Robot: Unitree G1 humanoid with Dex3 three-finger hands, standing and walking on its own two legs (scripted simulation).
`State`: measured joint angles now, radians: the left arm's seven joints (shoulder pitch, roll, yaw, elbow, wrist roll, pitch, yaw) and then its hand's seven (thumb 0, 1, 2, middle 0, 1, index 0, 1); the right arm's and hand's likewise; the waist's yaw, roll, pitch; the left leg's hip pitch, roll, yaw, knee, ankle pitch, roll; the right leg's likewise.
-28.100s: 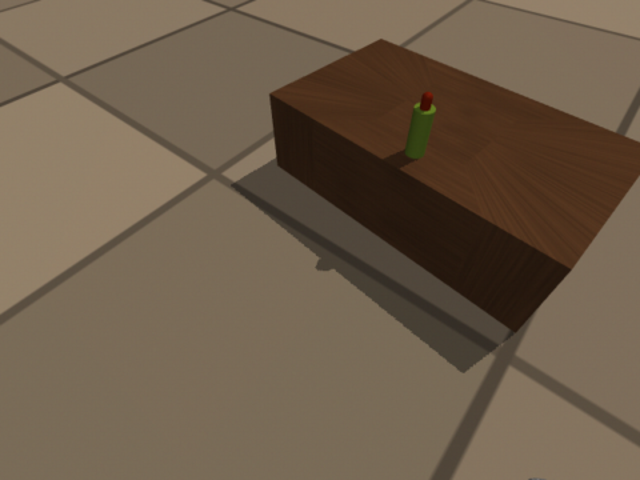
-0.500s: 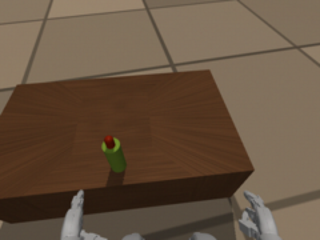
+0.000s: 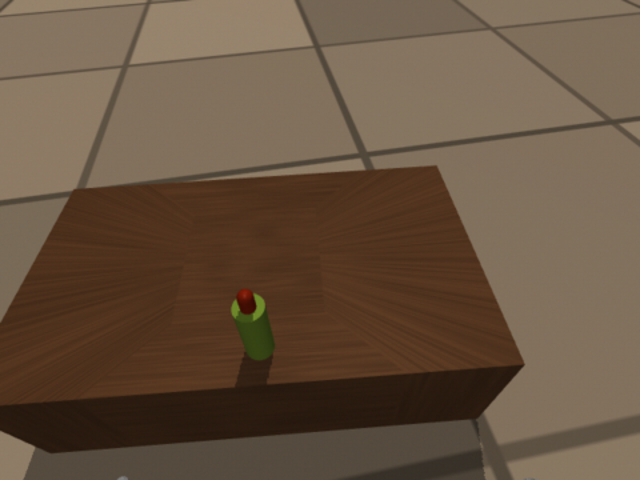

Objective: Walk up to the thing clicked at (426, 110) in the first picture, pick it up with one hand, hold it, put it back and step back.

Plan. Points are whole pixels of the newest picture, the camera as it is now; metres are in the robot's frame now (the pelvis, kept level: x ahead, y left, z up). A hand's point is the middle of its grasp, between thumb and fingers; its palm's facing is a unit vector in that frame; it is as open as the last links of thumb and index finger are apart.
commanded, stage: home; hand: left
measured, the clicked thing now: (252, 322) +0.46 +0.17 -0.26
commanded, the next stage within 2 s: stand in 1.08 s
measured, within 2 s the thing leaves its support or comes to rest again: neither
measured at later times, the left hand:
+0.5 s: hand out of the picture +0.01 +0.25 -0.15, palm faces -0.03 -0.93 -0.37, open 17.5 cm
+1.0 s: hand out of the picture +0.06 +0.24 -0.14, palm faces -0.02 -0.93 -0.36, open 17.6 cm
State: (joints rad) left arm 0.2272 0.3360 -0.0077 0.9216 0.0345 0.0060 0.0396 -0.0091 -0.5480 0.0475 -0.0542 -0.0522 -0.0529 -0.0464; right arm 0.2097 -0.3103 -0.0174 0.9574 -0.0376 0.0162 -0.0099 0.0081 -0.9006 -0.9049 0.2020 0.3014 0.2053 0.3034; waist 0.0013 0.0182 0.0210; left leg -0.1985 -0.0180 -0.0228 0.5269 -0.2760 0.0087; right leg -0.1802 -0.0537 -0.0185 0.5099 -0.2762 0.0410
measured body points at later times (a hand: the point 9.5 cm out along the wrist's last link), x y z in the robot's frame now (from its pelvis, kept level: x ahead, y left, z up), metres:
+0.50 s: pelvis -0.01 +0.00 +0.01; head -0.03 -0.01 +0.46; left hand +0.02 +0.30 -0.12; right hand +0.05 -0.29 -0.13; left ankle +0.01 +0.11 -0.74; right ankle +0.00 -0.15 -0.74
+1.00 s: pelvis -0.01 -0.02 +0.01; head -0.01 -0.02 +0.46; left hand +0.06 +0.28 -0.12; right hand +0.06 -0.31 -0.13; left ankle +0.01 +0.11 -0.74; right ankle +0.00 -0.15 -0.74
